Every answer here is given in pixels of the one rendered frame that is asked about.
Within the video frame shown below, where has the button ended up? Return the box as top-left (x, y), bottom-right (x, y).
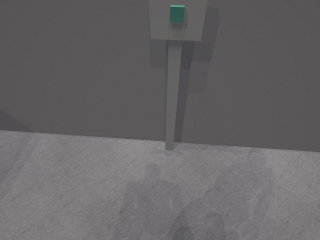
top-left (170, 5), bottom-right (185, 23)

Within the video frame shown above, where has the panel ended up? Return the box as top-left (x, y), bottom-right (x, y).
top-left (149, 0), bottom-right (208, 151)

